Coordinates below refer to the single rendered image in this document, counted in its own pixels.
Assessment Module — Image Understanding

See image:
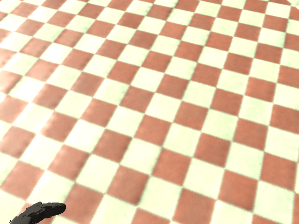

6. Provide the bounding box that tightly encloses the left robot hand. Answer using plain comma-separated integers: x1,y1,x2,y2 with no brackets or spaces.
9,202,66,224

